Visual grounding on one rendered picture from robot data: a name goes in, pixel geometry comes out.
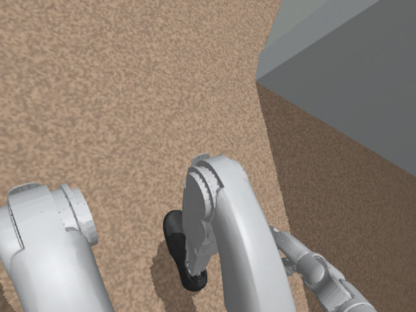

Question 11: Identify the right robot foot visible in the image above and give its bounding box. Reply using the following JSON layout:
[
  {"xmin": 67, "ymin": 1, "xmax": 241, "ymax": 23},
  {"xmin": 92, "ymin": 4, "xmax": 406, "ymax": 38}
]
[{"xmin": 163, "ymin": 210, "xmax": 207, "ymax": 292}]

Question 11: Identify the right robot arm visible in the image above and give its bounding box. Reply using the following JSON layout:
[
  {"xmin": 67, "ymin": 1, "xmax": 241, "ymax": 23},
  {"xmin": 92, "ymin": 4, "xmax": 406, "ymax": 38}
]
[{"xmin": 296, "ymin": 252, "xmax": 377, "ymax": 312}]

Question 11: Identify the right robot hand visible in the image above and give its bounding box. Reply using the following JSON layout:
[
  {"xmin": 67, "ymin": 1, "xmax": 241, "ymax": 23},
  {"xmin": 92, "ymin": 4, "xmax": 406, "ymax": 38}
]
[{"xmin": 269, "ymin": 226, "xmax": 312, "ymax": 276}]

